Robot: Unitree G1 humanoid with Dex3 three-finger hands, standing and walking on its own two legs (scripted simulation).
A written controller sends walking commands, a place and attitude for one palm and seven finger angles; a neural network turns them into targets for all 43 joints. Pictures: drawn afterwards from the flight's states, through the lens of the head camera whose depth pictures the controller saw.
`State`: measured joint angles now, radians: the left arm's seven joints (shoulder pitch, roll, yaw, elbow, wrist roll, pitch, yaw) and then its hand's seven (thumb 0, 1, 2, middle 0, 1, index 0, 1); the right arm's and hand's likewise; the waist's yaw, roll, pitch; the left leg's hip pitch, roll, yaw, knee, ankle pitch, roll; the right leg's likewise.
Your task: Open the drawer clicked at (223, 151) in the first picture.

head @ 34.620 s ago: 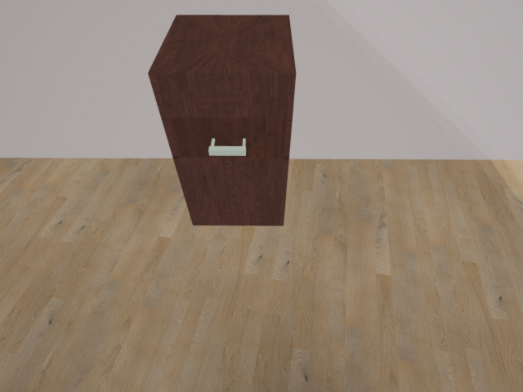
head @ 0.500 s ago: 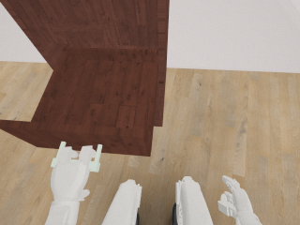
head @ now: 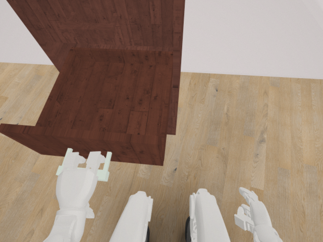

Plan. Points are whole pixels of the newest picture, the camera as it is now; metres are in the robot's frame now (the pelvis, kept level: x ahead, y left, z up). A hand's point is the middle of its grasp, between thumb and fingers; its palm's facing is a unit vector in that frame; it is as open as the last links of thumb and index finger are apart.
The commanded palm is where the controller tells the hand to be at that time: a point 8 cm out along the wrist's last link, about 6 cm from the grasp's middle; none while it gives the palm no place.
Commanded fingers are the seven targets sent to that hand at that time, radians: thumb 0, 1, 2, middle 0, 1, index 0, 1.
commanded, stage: lift the hand off the handle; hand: left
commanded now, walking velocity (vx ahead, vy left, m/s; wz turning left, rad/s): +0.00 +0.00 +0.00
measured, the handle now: (85, 164) +0.30 +0.23 -0.05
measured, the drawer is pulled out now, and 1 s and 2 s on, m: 0.30 0.30 0.30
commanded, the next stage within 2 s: none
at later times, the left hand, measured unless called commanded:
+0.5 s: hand (87, 180) +0.26 +0.21 -0.03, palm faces -0.02 -0.06 -1.00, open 13.8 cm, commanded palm +0.23 +0.21 +0.02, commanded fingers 0.00 -0.50 0.30 -0.30 -1.20 -0.30 -1.20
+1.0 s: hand (78, 176) +0.26 +0.21 +0.01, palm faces -0.03 -0.05 -1.00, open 13.8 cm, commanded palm +0.23 +0.21 +0.06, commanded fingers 0.00 -0.50 0.30 -0.30 -1.20 -0.30 -1.20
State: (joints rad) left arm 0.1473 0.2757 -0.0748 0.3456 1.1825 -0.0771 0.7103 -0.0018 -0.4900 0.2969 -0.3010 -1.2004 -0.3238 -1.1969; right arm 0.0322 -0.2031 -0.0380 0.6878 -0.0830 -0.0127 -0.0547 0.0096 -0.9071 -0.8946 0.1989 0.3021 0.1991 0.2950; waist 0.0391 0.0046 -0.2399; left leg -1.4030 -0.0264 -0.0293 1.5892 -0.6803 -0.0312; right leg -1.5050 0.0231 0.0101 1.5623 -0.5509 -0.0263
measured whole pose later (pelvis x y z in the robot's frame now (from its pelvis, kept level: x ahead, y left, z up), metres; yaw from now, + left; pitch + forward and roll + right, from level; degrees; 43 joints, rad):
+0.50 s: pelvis +0.01 +0.00 +0.04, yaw +0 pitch +25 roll +2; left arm 0.18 0.26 -0.11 0.32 1.17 -0.03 0.69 0.00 -0.49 0.30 -0.32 -1.20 -0.32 -1.20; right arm 0.07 -0.22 -0.04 0.67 -0.07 0.00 -0.06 0.01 -0.91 -0.89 0.20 0.30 0.20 0.30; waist 0.02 0.01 -0.23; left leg -1.24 -0.02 -0.03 1.44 -0.64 -0.03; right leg -1.34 0.03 0.02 1.42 -0.52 -0.03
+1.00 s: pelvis +0.03 -0.01 +0.07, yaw +0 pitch +23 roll +2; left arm 0.24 0.27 -0.09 0.28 1.14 -0.02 0.66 0.00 -0.49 0.30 -0.31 -1.20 -0.32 -1.20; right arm 0.08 -0.22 -0.04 0.64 -0.06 0.01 -0.06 0.01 -0.91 -0.89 0.20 0.30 0.20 0.30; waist 0.03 0.01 -0.22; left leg -1.09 -0.01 -0.03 1.31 -0.62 -0.04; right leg -1.20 0.03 0.02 1.32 -0.51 -0.04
